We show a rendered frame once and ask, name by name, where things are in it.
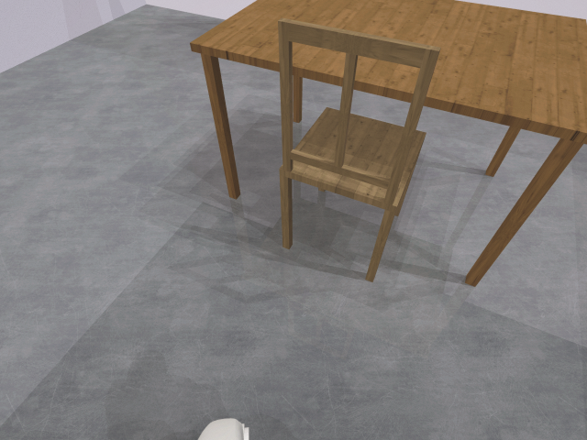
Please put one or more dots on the table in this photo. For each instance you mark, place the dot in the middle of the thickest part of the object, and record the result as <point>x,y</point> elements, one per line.
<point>523,69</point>

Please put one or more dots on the left robot thigh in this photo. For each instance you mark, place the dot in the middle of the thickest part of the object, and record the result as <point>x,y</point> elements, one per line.
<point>225,429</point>

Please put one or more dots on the chair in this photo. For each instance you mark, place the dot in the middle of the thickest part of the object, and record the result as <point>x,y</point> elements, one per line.
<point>364,159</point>

